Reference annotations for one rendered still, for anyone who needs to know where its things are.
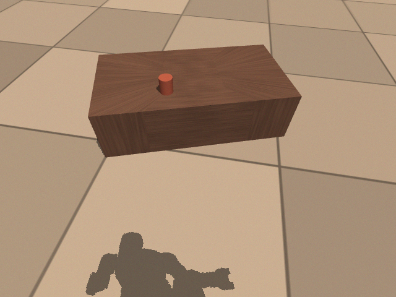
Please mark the can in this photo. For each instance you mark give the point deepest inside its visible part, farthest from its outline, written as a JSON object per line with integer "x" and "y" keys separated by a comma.
{"x": 166, "y": 84}

